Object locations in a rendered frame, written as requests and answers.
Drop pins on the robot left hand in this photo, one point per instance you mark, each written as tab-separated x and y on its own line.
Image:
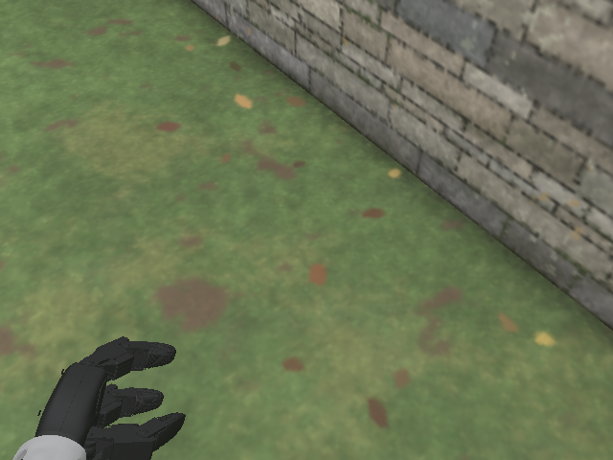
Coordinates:
81	405

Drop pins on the left robot forearm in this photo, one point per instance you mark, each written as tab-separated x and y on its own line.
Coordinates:
50	447

